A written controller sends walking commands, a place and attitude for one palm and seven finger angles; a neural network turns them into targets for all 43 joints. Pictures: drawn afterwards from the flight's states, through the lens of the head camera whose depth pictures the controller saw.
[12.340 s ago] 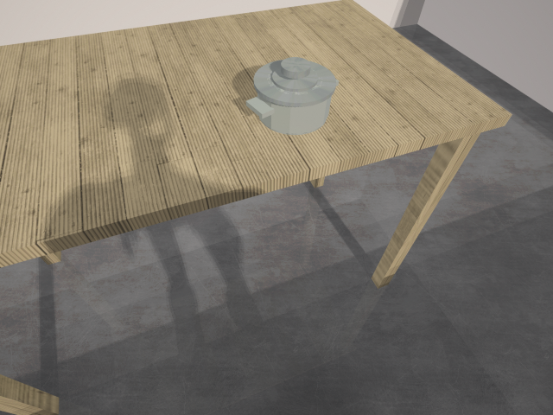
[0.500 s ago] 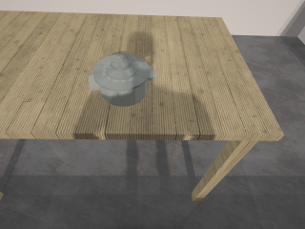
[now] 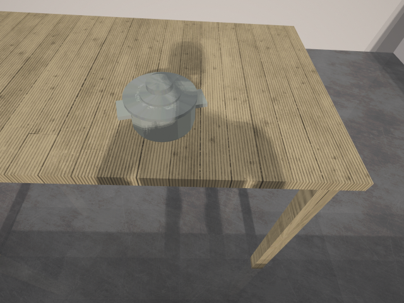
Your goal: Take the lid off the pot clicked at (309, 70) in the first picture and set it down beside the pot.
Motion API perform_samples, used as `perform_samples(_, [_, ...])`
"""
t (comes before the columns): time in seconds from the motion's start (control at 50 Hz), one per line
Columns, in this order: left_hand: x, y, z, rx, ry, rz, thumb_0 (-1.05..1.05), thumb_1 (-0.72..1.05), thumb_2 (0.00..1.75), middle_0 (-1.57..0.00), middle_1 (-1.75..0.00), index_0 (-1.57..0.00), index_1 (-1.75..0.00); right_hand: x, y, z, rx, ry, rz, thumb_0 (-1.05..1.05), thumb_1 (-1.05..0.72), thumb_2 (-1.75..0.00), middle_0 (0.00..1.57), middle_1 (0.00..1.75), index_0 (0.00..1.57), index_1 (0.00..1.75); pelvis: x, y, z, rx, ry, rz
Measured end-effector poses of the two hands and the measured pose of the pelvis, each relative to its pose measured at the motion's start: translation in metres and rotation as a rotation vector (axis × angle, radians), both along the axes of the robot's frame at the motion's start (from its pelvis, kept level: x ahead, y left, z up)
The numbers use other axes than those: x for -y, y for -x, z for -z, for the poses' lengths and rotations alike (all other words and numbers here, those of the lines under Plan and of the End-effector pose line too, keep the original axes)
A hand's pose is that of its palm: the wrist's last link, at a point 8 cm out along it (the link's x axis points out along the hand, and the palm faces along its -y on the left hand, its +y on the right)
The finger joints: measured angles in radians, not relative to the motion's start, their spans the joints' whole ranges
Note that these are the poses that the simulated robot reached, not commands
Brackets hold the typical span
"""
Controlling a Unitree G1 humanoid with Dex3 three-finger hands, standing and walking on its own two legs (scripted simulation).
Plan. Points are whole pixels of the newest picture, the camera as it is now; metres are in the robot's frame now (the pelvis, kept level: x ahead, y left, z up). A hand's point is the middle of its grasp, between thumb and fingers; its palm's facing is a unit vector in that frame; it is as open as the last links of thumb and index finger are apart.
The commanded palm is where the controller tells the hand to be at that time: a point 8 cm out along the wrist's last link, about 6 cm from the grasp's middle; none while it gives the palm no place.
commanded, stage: lift the closed hand beside the body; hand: left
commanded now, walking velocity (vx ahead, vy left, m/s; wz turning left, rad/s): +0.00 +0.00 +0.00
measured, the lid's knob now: (159, 84) +0.49 +0.13 +0.16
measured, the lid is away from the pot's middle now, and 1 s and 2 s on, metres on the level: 0.00 0.00 0.00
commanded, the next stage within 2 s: raise the hand higher, near the body in 0.72 s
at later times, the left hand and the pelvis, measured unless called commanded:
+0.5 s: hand out of the picture +0.10 +0.20 +0.01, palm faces +0.28 -0.91 -0.31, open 4.6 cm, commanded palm +0.06 +0.24 +0.05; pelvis -0.04 -0.02 +0.01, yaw +1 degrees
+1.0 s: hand out of the picture +0.10 +0.20 +0.12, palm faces +0.33 -0.83 -0.45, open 3.1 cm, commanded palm +0.04 +0.24 +0.15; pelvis -0.04 -0.04 +0.01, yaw +0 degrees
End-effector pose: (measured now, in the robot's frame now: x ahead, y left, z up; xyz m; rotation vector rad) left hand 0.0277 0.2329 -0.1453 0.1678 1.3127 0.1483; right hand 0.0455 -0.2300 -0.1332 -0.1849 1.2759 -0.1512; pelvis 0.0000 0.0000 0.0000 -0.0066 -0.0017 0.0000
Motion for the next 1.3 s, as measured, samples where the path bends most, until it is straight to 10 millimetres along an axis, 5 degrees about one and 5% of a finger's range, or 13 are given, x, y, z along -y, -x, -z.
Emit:
perform_samples(0.14, [-0.004, -0.008, -0.007, 0.054, -0.016, -0.023, 0.01, 0.91, 0.89, -0.2, -0.3, -0.2, -0.3, -0.001, 0.004, -0.001, 0.015, -0.009, -0.004, 0.01, -0.91, -0.9, 0.2, 0.3, 0.2, 0.3, -0.001, 0.001, 0.0, -0.004, 0.003, -0.005])
perform_samples(0.22, [-0.018, -0.065, -0.08, 0.467, -0.145, -0.063, 0.02, 0.91, 0.89, -0.24, -0.34, -0.24, -0.34, -0.003, -0.022, -0.015, 0.242, -0.024, -0.08, 0.01, -0.91, -0.9, 0.2, 0.3, 0.2, 0.3, -0.003, 0.0, -0.005, 0.008, -0.003, -0.023])
perform_samples(0.28, [-0.02, -0.087, -0.12, 0.654, -0.212, -0.035, 0.01, 0.91, 0.89, -0.3, -0.42, -0.3, -0.41, -0.004, -0.054, -0.024, 0.405, -0.065, -0.076, 0.01, -0.91, -0.9, 0.2, 0.3, 0.2, 0.3, -0.002, 0.003, -0.005, 0.012, -0.01, -0.02])
perform_samples(0.4, [-0.003, -0.064, -0.139, 0.725, -0.164, 0.034, 0.01, 0.91, 0.89, -0.5, -0.64, -0.5, -0.63, -0.002, -0.108, -0.069, 0.672, -0.074, -0.101, 0.02, -0.91, -0.9, 0.2, 0.3, 0.2, 0.3, 0.011, 0.024, -0.005, 0.024, -0.009, -0.006])
perform_samples(0.5, [-0.012, -0.037, -0.176, 0.875, -0.244, -0.024, 0.01, 0.9, 0.89, -0.71, -0.86, -0.71, -0.86, 0.003, -0.129, -0.101, 0.784, -0.019, -0.206, 0.01, -0.91, -0.9, 0.2, 0.3, 0.2, 0.3, 0.025, 0.037, -0.005, 0.045, -0.001, -0.025])
perform_samples(0.72, [-0.006, -0.025, -0.236, 1.089, -0.337, 0.009, 0.02, 0.9, 0.89, -1.15, -1.33, -1.15, -1.33, 0.009, -0.111, -0.092, 0.762, -0.018, -0.227, 0.01, -0.9, -0.9, 0.2, 0.3, 0.2, 0.3, 0.038, 0.047, -0.006, 0.09, 0.005, -0.033])
perform_samples(0.94, [-0.004, -0.035, -0.285, 1.198, -0.44, 0.133, 0.02, 0.9, 0.89, -1.28, -1.48, -1.28, -1.48, 0.015, -0.086, -0.064, 0.663, -0.042, -0.151, 0.02, -0.9, -0.9, 0.2, 0.3, 0.2, 0.3, 0.039, 0.039, -0.007, 0.096, 0.002, -0.012])
perform_samples(1.3, [-0.01, -0.066, -0.321, 1.355, -0.481, 0.154, 0.02, 0.89, 0.89, -1.3, -1.5, -1.3, -1.5, 0.009, -0.139, -0.09, 0.767, -0.012, -0.2, 0.02, -0.9, -0.9, 0.2, 0.3, 0.2, 0.3, 0.031, 0.02, -0.007, 0.087, -0.001, -0.004])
